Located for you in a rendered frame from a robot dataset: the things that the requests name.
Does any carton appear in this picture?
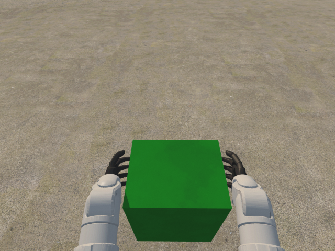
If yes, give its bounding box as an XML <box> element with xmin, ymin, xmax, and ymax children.
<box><xmin>122</xmin><ymin>140</ymin><xmax>232</xmax><ymax>242</ymax></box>

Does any left robot hand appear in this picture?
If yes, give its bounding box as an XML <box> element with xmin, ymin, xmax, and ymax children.
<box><xmin>105</xmin><ymin>150</ymin><xmax>130</xmax><ymax>186</ymax></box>

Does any robot right forearm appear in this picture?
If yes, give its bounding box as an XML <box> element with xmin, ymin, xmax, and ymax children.
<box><xmin>231</xmin><ymin>174</ymin><xmax>285</xmax><ymax>251</ymax></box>

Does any robot left forearm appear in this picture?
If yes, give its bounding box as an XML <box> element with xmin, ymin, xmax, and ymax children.
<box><xmin>74</xmin><ymin>174</ymin><xmax>121</xmax><ymax>251</ymax></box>

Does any right robot hand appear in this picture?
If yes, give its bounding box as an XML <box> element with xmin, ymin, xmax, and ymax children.
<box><xmin>222</xmin><ymin>150</ymin><xmax>247</xmax><ymax>188</ymax></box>

